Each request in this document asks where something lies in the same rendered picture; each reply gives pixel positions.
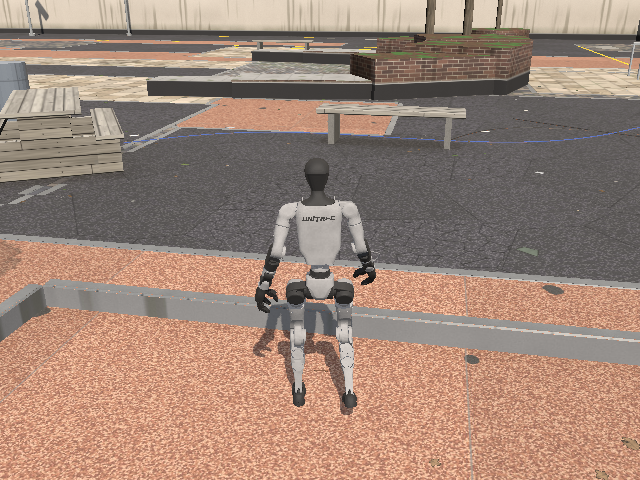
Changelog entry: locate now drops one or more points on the right robot hand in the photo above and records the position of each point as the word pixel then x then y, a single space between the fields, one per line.
pixel 361 271

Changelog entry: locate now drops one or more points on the right robot forearm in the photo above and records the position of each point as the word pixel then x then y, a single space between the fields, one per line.
pixel 366 259

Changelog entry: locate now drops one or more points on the right robot upper arm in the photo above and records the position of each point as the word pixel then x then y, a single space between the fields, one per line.
pixel 349 210

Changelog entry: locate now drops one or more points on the left robot shin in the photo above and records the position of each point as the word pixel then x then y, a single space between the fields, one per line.
pixel 297 361

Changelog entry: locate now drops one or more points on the left robot forearm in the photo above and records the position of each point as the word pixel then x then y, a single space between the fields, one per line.
pixel 269 270

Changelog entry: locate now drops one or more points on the left robot hand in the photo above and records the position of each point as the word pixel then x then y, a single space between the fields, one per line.
pixel 260 298

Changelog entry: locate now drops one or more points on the robot right foot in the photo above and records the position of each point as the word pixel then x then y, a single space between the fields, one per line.
pixel 349 400

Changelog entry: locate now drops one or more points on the left robot upper arm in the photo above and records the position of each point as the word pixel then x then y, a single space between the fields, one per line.
pixel 286 213

